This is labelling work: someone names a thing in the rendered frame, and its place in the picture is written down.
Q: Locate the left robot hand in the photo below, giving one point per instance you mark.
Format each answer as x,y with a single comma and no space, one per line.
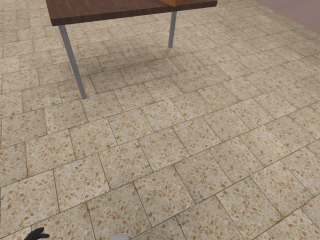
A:
37,234

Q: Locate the table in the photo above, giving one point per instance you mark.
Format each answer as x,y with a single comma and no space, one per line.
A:
66,12

